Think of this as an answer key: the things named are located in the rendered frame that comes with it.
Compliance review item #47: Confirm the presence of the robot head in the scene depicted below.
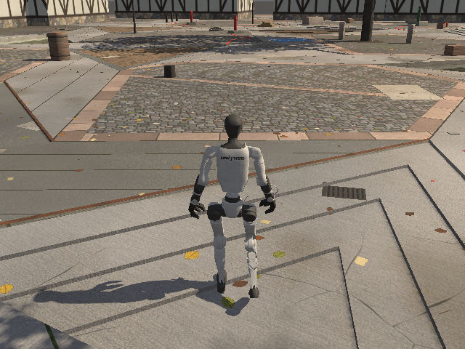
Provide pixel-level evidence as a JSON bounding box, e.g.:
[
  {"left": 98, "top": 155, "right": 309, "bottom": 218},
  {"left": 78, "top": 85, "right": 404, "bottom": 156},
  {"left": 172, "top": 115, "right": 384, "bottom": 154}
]
[{"left": 221, "top": 114, "right": 245, "bottom": 149}]

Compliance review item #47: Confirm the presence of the robot left upper arm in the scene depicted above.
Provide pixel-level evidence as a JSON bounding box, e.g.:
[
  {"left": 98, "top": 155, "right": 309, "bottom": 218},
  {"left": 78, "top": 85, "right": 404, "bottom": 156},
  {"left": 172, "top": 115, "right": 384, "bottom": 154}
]
[{"left": 197, "top": 146, "right": 218, "bottom": 186}]

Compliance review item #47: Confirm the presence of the robot right upper arm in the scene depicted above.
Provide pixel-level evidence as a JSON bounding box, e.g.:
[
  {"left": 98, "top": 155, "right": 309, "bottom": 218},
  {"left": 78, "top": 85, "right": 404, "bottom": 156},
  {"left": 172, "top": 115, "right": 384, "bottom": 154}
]
[{"left": 248, "top": 146, "right": 267, "bottom": 187}]

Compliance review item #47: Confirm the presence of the left robot hand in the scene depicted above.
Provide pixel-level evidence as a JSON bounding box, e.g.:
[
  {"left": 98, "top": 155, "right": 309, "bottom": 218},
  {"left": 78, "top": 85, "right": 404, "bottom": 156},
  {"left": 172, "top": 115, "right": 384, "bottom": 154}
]
[{"left": 188, "top": 203, "right": 206, "bottom": 219}]

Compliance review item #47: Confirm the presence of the right robot thigh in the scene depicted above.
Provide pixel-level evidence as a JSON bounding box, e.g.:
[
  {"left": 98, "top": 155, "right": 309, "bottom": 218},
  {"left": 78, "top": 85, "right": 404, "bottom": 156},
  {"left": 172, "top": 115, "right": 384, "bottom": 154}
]
[{"left": 242, "top": 203, "right": 256, "bottom": 252}]

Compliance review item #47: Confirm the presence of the right robot hand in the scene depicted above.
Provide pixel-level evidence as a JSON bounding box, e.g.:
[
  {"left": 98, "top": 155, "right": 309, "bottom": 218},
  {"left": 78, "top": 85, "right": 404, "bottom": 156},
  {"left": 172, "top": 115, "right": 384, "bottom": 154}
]
[{"left": 259, "top": 199, "right": 276, "bottom": 214}]

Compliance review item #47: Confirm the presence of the robot right forearm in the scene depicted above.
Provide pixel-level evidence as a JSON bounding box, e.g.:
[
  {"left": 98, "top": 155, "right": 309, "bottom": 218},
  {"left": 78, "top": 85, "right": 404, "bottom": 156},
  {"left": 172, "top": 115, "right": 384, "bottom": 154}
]
[{"left": 261, "top": 175, "right": 275, "bottom": 202}]

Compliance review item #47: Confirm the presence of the robot left forearm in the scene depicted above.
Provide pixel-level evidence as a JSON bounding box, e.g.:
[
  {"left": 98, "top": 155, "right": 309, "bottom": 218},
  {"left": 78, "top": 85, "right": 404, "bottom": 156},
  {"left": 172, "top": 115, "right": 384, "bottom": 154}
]
[{"left": 190, "top": 175, "right": 205, "bottom": 205}]

